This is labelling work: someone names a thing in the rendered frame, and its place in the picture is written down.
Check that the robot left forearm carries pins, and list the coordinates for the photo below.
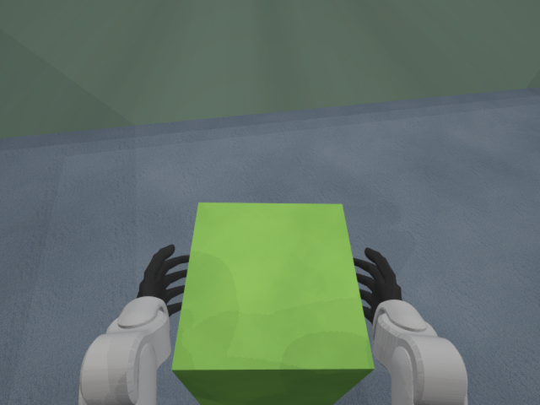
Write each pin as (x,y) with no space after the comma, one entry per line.
(120,367)

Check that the robot left hand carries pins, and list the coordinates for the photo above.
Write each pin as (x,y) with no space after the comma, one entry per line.
(155,280)

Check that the robot right hand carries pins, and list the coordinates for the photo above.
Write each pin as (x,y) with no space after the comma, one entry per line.
(383,283)

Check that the carton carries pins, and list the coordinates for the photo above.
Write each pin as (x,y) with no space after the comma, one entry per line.
(271,311)

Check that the robot right forearm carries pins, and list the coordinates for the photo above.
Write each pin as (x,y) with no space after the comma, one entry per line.
(425,369)

